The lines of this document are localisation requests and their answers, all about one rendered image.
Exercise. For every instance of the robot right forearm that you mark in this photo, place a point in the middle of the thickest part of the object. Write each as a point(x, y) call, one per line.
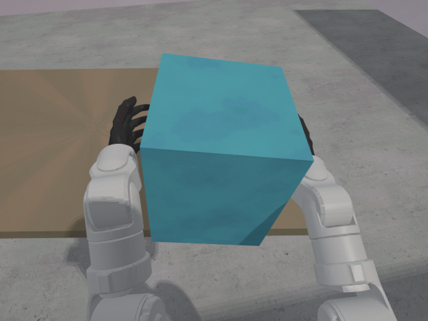
point(341, 261)

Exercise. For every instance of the robot left upper arm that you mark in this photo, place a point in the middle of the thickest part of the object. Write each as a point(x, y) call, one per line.
point(132, 307)

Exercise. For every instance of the table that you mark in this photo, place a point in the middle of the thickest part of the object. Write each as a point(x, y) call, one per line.
point(53, 126)

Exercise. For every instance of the right robot hand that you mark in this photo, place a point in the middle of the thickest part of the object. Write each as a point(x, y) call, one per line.
point(307, 135)

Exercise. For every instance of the carton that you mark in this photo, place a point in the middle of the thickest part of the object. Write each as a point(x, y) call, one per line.
point(222, 151)

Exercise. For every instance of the robot left forearm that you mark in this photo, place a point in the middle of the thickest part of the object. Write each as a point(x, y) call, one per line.
point(114, 226)

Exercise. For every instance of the left robot hand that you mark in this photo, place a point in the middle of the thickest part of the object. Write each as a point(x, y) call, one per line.
point(123, 126)

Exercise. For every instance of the robot right upper arm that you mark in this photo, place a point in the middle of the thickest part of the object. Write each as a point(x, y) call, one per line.
point(359, 308)

